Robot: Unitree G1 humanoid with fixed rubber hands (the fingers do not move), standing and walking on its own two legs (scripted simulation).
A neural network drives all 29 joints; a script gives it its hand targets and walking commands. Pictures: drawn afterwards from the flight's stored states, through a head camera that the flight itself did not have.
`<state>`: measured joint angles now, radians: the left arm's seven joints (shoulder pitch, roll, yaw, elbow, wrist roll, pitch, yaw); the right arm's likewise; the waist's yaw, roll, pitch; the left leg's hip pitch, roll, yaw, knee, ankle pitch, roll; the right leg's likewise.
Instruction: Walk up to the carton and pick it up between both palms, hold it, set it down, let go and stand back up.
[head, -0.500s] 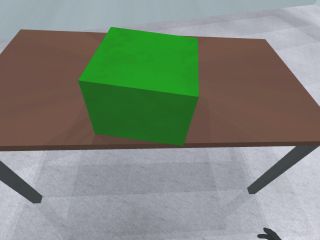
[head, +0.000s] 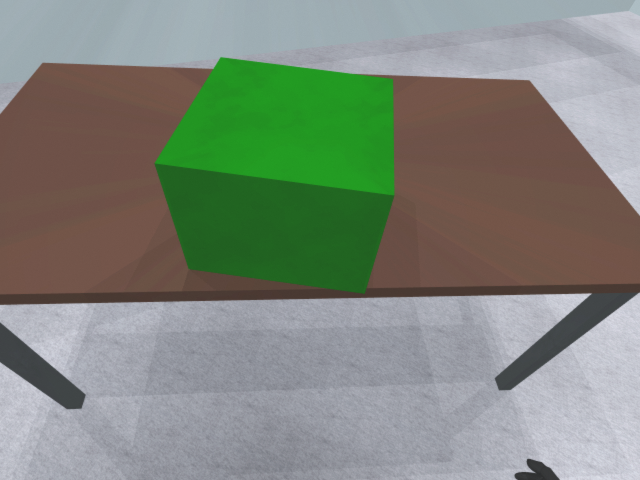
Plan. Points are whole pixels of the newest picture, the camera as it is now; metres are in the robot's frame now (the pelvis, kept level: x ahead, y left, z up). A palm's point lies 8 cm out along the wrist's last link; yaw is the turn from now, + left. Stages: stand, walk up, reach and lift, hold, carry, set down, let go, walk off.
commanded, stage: walk up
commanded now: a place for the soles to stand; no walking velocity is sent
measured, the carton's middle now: (291, 173) +0.58 +0.05 +0.03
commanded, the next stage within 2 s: none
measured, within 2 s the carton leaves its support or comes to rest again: neither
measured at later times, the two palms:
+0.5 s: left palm out of the picture +0.07 +0.30 -0.12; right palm out of the picture +0.08 -0.31 -0.09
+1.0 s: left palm out of the picture +0.07 +0.30 -0.12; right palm out of the picture +0.08 -0.31 -0.10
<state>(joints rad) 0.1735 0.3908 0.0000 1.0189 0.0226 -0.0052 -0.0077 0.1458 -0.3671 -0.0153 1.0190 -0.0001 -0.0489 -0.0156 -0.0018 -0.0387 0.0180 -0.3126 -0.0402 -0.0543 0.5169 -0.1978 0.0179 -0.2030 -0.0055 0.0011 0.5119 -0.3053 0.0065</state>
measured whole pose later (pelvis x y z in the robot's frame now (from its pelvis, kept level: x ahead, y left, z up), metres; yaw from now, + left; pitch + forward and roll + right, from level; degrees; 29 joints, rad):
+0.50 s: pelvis +0.00 +0.00 +0.00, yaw +0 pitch +0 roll +0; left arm 0.17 0.39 0.00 1.02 0.02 -0.01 -0.01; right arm 0.15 -0.37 -0.02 1.02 0.00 -0.05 -0.02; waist 0.00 -0.04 0.02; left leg -0.31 -0.04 -0.05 0.51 -0.19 0.02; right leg -0.20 -0.01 0.00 0.51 -0.30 0.01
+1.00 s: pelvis +0.00 +0.00 +0.00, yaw +0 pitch +0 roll +0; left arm 0.17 0.39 0.00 1.02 0.02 0.00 -0.01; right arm 0.16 -0.37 -0.02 1.02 0.00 -0.06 -0.02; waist 0.00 -0.04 0.01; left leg -0.31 -0.04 -0.06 0.49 -0.19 0.01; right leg -0.20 -0.01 0.00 0.50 -0.30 0.00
